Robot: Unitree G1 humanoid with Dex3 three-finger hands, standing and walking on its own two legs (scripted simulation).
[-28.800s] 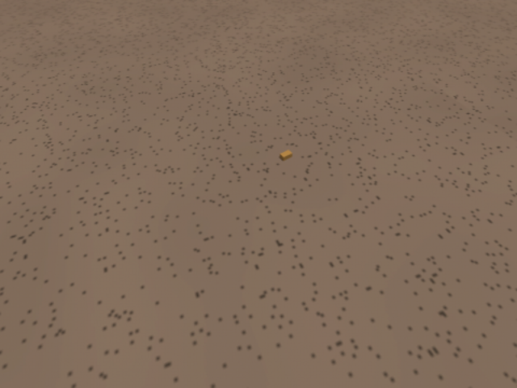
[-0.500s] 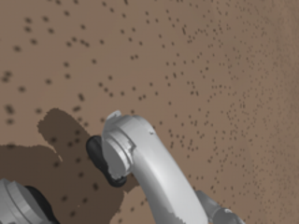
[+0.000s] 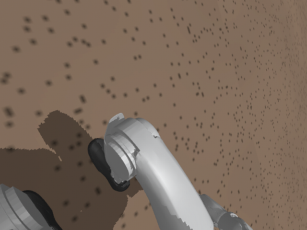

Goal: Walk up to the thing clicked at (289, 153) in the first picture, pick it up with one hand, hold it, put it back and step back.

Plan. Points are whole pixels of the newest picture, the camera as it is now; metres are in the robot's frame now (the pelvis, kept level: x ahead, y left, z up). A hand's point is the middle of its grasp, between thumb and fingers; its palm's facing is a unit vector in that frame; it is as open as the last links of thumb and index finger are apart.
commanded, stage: close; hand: left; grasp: from above
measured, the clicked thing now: out of the picture +0.52 +0.35 -0.31
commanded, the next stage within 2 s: settle in 0.84 s
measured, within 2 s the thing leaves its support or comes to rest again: leaves its support in 1.22 s
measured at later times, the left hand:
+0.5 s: hand out of the picture +0.50 +0.34 -0.28, palm faces -0.41 -0.19 -0.89, open 6.9 cm
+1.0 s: hand out of the picture +0.50 +0.34 -0.27, palm faces -0.42 -0.19 -0.89, open 6.7 cm
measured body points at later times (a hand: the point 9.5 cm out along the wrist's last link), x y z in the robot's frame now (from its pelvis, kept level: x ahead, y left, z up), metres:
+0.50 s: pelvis +0.00 +0.00 +0.00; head +0.32 +0.14 +0.28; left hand +0.52 +0.35 -0.22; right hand +0.03 -0.24 -0.04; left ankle +0.06 +0.12 -0.29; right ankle +0.14 -0.11 -0.29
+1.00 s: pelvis +0.00 +0.00 +0.00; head +0.32 +0.14 +0.28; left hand +0.52 +0.34 -0.22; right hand +0.03 -0.24 -0.04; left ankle +0.06 +0.12 -0.29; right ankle +0.14 -0.11 -0.29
